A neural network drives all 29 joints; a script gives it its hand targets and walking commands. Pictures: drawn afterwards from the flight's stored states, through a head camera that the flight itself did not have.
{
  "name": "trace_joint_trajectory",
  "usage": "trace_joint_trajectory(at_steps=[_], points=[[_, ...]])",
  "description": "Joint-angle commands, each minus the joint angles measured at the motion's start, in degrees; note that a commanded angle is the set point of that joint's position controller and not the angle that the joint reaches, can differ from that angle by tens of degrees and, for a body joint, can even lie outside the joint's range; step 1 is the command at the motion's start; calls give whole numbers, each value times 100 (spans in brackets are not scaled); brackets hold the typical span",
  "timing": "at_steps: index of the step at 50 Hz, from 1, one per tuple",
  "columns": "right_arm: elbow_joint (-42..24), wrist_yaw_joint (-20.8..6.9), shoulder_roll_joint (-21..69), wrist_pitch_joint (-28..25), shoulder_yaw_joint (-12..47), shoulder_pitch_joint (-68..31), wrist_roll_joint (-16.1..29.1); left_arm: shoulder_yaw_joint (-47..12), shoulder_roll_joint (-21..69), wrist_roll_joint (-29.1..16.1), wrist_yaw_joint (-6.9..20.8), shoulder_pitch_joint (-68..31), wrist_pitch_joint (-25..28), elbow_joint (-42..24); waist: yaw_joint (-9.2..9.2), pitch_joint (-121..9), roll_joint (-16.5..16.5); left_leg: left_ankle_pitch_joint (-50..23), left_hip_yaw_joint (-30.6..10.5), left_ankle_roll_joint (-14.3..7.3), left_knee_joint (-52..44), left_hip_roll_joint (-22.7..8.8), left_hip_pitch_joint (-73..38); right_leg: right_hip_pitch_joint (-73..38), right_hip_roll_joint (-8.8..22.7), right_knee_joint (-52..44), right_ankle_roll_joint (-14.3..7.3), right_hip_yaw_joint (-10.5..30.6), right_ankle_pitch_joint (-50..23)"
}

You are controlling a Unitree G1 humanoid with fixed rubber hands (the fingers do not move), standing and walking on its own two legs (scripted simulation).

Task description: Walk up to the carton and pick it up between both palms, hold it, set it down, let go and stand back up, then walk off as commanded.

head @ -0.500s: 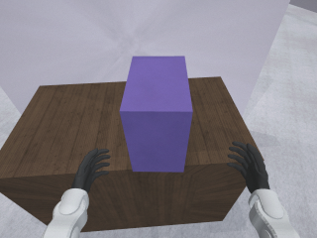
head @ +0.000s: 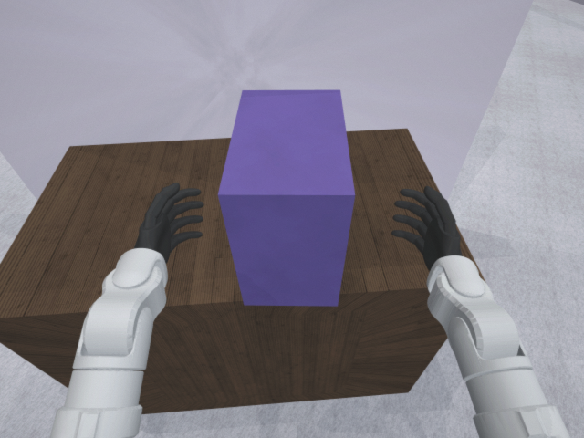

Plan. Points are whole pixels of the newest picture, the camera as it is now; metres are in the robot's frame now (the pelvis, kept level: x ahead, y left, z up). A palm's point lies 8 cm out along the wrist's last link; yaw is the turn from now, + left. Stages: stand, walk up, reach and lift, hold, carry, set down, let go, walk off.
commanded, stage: reach and lift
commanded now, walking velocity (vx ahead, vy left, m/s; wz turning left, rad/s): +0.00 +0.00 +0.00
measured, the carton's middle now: (290, 200) +0.51 +0.05 +0.02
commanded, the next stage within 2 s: none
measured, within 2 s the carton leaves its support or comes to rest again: neither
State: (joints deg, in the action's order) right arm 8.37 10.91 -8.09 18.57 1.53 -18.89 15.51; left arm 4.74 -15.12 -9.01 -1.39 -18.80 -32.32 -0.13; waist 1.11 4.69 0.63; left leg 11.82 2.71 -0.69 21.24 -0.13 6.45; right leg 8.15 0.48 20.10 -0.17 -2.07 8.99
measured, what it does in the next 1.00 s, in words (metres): stands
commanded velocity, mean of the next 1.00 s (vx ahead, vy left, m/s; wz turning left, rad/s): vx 0.00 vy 0.00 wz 0.00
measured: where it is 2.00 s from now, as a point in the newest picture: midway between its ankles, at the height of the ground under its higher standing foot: outside the picture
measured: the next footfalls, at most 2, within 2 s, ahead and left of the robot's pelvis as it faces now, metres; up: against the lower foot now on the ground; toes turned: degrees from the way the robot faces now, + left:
none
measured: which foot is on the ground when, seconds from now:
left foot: down 0.00-1.00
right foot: down 0.00-1.00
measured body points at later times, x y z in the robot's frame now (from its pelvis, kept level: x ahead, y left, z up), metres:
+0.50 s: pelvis +0.00 +0.00 +0.00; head +0.01 +0.01 +0.45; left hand +0.40 +0.22 +0.17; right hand +0.42 -0.12 +0.16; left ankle +0.00 +0.11 -0.75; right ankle +0.02 -0.12 -0.75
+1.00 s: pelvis +0.02 +0.00 +0.00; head +0.02 +0.01 +0.45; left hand +0.46 +0.22 +0.22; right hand +0.47 -0.11 +0.20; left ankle +0.00 +0.11 -0.75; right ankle +0.02 -0.12 -0.75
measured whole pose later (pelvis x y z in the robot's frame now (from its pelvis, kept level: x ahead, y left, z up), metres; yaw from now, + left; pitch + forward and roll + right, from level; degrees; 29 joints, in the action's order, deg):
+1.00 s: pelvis +0.02 +0.00 +0.00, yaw +0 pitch +1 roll -1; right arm 52.3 12.9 -9.1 20.2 1.5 -61.1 18.1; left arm 6.4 -19.7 -9.0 -3.4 -59.2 -29.8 44.8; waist 1.1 -1.0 0.6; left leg 12.6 2.6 -0.7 21.3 -0.7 9.7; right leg 10.6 -0.2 18.5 -0.1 -2.1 8.9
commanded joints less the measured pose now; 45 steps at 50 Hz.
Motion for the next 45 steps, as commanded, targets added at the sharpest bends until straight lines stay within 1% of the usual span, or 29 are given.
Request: trace_joint_trajectory(at_steps=[1, 2, 3, 4, 5, 6, 9, 11, 12, 14, 15, 16, 21, 23, 24, 25, 26, 27, 30, 31, 33, 35, 36, 38, 40, 41, 43, 44, 45], points=[[-499, 148, -711, -105, -391, -2256, 39, 869, -722, -18, 26, -2450, -29, 260, 107, -1950, -261, -1264, 65, 160, -424, 59, 28, -1242, -180, -236, 108, 364, -730], [-1003, 196, -761, -175, -387, -2426, 45, 941, -909, -24, 0, -2467, -7, -126, 138, -2371, -83, -1522, 75, 113, -353, 49, 9, -1576, -179, -149, 148, 381, -1098], [-1030, 219, -682, -202, -288, -2509, 158, 980, -852, -39, -7, -2555, 37, -143, 258, -2466, -133, -1734, 79, 107, -323, 83, 25, -1531, -177, -83, 156, 407, -1320], [-834, 250, -750, -178, -330, -2560, 80, 862, -797, -45, -18, -2746, 13, -220, 87, -2612, -175, -2009, 71, 189, -235, 74, -152, -1535, -234, -85, 157, 350, -1504], [-936, 283, -729, -188, -272, -2682, 193, 884, -874, -32, 5, -2803, 7, -384, 108, -2855, -110, -2341, 66, 221, -146, 82, -222, -1780, -220, -31, 180, 310, -1942], [-1097, 304, -775, -182, -142, -2713, 290, 1009, -1078, 64, 30, -2736, -57, -330, 237, -3139, -88, -2716, 124, 222, -28, 123, -259, -1946, -277, 86, 183, 377, -2394], [-184, 362, -968, 30, -317, -3074, 207, 790, -1017, 83, 44, -3231, -159, -40, -139, -2644, -345, -2393, 76, 339, -100, 80, -311, -1615, -310, -66, 170, 251, -1956], [17, 320, -884, 28, -324, -3082, 207, 738, -901, 131, 22, -3278, -88, -163, -99, -2580, -435, -2413, 7, 366, -66, 42, -365, -1419, -295, -58, 109, 278, -1747], [241, 292, -1068, 77, -395, -3450, 242, 762, -961, 75, 23, -3554, -155, 327, -77, -2524, -359, -2138, 14, 327, -145, 5, -292, -1264, -321, -162, 76, 253, -1435], [-27, 327, -1017, 58, -448, -3662, 184, 878, -1169, -45, -29, -3756, -113, 403, 10, -2713, -236, -1953, 15, 298, -123, 34, -40, -1360, -275, -103, 121, 290, -1321], [129, 305, -1029, 95, -529, -3916, 209, 723, -1160, -125, -53, -3997, -86, 451, -110, -2631, -371, -1733, -10, 338, -166, 25, 48, -1256, -297, -84, 109, 259, -1145], [146, 311, -1002, 63, -505, -4000, 126, 787, -1270, 1, -66, -4109, -92, 607, 31, -2600, -422, -1826, 37, 295, -157, 36, 86, -1246, -259, -105, 103, 257, -1318], [1067, 238, -1033, 148, -646, -4644, 64, 526, -1115, -109, -102, -4718, 38, 1662, -33, -2612, -279, -1284, -61, 240, -256, -57, 330, -1068, -260, -141, 35, 237, -883], [812, 209, -1004, 7, -679, -4710, 181, 458, -1255, -271, -186, -4848, 240, 1205, -53, -3163, -378, -1945, -85, 319, -107, -53, -56, -1134, -312, -82, -3, 210, -1445], [1013, 227, -976, 39, -654, -5200, 152, 525, -1332, -318, -164, -5328, 232, 1702, 33, -3239, -519, -1780, -29, 307, -43, 0, 162, -979, -246, -113, 14, 272, -1176], [1881, 257, -1140, 121, -767, -4977, -61, 363, -1164, -106, -134, -5215, 168, 2312, -161, -2633, -551, -1739, -4, 378, -85, -12, 272, -969, -282, -185, -49, 172, -1173], [1368, 268, -1195, 73, -832, -5128, -15, 471, -1321, -132, -170, -5199, 116, 1988, -34, -3015, -420, -1856, -27, 364, -115, -39, 101, -1080, -339, -169, -4, 195, -1311], [1663, 269, -1093, 99, -746, -5382, -10, 517, -1344, -139, -154, -5503, 157, 2367, 1, -2890, -368, -1799, -31, 364, -45, -45, 242, -996, -318, -186, -26, 237, -1124], [2128, 161, -1250, 49, -778, -5675, 200, 242, -1203, -20, -225, -5834, 170, 2475, -76, -2925, -832, -1774, -139, 485, -92, -150, -21, -677, -372, -187, -115, 115, -905], [1811, 190, -1150, -1, -719, -5510, 209, 217, -1196, -48, -249, -5623, 224, 2159, -31, -2988, -691, -1958, -82, 425, -54, -74, -8, -884, -342, -150, -85, 148, -1227], [1726, 248, -1165, 19, -573, -5839, 282, 287, -1456, -185, -208, -5940, 208, 2635, 47, -3183, -456, -2157, -33, 356, 33, 0, 247, -1157, -320, -79, -4, 209, -1568], [2063, 224, -1313, 66, -767, -6337, 184, 330, -1537, -303, -220, -6460, 279, 3073, -37, -3429, -326, -1940, -34, 365, 16, -21, 285, -927, -320, -149, -2, 155, -1331], [2673, 206, -1341, 119, -816, -6403, 97, 141, -1419, -237, -226, -6700, 340, 3256, -203, -2962, -589, -1760, -38, 404, -28, -51, 436, -724, -277, -169, -24, 136, -1181], [2661, 204, -1243, 71, -709, -6413, 269, 82, -1488, -163, -264, -6677, 418, 3084, -5, -3346, -715, -2056, -36, 458, 80, -74, 149, -855, -300, -107, -61, 168, -1396], [2840, 156, -1400, -37, -841, -6408, 171, -29, -1289, -153, -369, -6698, 499, 3232, -66, -3627, -891, -2416, -159, 568, 163, -201, -20, -619, -374, -85, -153, 73, -1354], [2970, 158, -1440, -59, -1024, -6580, 87, -58, -1366, -344, -386, -6896, 507, 3383, -203, -3725, -849, -2357, -174, 605, 163, -170, -29, -540, -350, -143, -116, 69, -1329], [2755, 202, -1290, -83, -665, -6433, 260, 4, -1428, -247, -313, -6650, 520, 3235, -14, -3979, -794, -3106, -75, 606, 396, -115, -276, -700, -384, -83, -53, 114, -2015], [2865, 172, -1377, -114, -710, -6801, 364, 78, -1482, -229, -354, -7024, 529, 3362, 43, -4047, -938, -3195, -129, 677, 418, -126, -111, -729, -401, -67, -87, 53, -1843], [3139, 156, -1405, -91, -650, -6940, 366, -80, -1399, -274, -359, -7164, 536, 3538, -42, -3829, -850, -3029, -101, 631, 387, -101, -66, -655, -380, -81, -84, 78, -1909]])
